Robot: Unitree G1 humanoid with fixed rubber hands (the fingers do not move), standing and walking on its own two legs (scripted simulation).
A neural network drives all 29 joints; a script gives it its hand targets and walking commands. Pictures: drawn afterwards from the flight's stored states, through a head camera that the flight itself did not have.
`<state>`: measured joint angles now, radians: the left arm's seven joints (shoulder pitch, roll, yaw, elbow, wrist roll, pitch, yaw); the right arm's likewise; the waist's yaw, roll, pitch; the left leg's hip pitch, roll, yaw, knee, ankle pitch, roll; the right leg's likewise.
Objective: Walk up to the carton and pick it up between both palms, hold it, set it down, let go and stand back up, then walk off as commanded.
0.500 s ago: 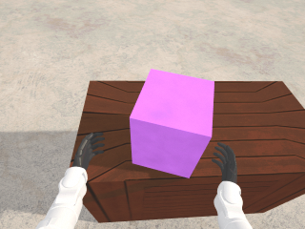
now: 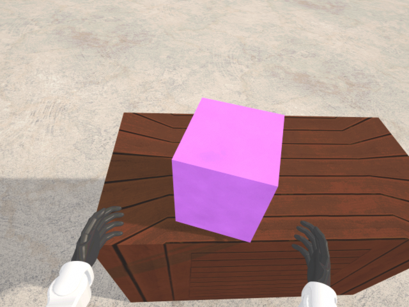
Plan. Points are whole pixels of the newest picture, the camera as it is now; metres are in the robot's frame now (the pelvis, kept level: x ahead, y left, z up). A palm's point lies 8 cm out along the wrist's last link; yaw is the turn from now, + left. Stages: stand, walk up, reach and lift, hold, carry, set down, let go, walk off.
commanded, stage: set down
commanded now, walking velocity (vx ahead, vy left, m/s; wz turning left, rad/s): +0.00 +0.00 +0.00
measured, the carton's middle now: (226, 171) +0.43 -0.08 -0.01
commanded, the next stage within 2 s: none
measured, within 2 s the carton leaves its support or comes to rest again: neither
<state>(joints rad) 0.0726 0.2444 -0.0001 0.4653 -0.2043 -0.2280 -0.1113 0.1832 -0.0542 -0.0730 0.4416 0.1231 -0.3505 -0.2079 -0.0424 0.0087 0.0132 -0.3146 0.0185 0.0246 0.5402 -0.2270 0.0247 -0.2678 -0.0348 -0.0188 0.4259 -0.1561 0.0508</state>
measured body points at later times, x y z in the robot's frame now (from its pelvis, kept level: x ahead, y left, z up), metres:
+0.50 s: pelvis +0.01 -0.01 +0.00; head +0.02 +0.00 +0.45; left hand +0.24 +0.21 -0.02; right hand +0.20 -0.23 -0.02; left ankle +0.04 +0.10 -0.74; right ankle +0.04 -0.16 -0.74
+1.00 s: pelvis +0.01 -0.01 +0.00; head +0.02 -0.01 +0.45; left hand +0.23 +0.21 -0.04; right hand +0.20 -0.23 -0.04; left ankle +0.04 +0.10 -0.74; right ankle +0.04 -0.16 -0.74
